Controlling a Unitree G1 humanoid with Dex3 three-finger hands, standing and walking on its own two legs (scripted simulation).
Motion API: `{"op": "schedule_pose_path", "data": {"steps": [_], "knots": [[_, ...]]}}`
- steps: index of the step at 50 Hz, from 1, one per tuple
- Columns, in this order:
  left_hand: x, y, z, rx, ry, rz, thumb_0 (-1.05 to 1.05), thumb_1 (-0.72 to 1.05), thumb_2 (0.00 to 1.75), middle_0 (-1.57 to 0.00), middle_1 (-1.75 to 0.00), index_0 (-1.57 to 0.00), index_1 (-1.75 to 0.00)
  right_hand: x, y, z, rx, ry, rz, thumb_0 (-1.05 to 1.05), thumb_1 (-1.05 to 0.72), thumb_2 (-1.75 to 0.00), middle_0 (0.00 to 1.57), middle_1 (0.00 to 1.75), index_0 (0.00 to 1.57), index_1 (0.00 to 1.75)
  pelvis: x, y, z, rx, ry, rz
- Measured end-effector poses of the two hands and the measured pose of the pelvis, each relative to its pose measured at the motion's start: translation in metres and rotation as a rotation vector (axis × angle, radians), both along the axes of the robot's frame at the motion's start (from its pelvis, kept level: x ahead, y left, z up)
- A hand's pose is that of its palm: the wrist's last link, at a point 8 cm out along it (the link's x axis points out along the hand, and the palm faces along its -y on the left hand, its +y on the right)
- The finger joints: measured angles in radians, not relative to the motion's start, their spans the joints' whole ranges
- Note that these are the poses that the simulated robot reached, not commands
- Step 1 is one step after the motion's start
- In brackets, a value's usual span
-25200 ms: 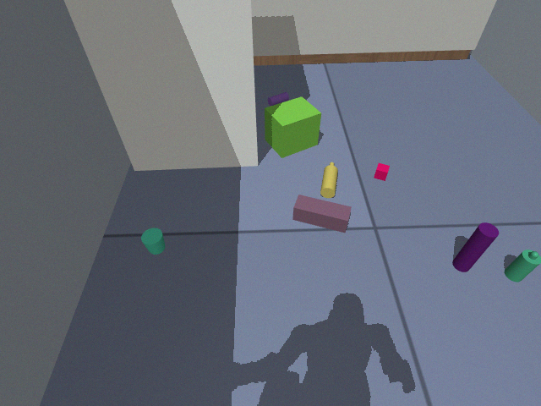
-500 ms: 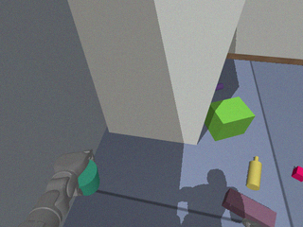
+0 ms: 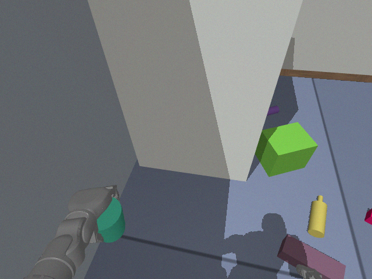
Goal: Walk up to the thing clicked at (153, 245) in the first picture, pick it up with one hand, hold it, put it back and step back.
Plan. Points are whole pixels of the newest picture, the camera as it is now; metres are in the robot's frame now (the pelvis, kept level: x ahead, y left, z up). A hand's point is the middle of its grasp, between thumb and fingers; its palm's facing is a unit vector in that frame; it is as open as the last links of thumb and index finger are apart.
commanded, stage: hold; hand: left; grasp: from above
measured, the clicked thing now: (107, 221) +0.31 +0.21 -0.10
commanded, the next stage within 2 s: crouch in 1.02 s
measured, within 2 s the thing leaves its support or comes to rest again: neither
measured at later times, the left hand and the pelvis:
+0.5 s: hand (96, 222) +0.28 +0.22 -0.04, palm faces -0.45 -0.06 -0.89, open 11.3 cm; pelvis -0.01 +0.00 +0.01, yaw +0 degrees
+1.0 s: hand (94, 221) +0.28 +0.22 -0.04, palm faces -0.45 -0.05 -0.89, open 11.3 cm; pelvis +0.00 +0.00 +0.01, yaw +0 degrees
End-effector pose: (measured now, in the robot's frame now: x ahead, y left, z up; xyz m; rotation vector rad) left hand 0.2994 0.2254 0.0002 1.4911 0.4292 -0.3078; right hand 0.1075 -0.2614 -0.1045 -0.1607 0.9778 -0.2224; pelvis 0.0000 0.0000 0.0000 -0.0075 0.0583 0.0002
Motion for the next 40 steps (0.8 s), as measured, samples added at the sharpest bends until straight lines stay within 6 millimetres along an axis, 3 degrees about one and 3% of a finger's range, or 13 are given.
{"op": "schedule_pose_path", "data": {"steps": [29,40], "knots": [[-0.013,-0.007,0.019,-0.005,-0.009,-0.016,-0.04,-0.18,0.85,-0.63,-0.93,-0.43,-0.87,0.017,0.004,0.010,0.016,-0.060,0.029,0.01,-0.91,-0.90,0.20,0.29,0.20,0.30,-0.007,-0.004,0.006,0.006,-0.045,0.002],[-0.015,-0.007,0.015,-0.010,0.015,-0.026,-0.04,-0.18,0.86,-0.62,-0.95,-0.42,-0.88,0.020,0.006,0.011,0.014,-0.053,0.030,0.01,-0.91,-0.90,0.20,0.29,0.20,0.30,-0.006,-0.004,0.007,0.007,-0.045,0.002]]}}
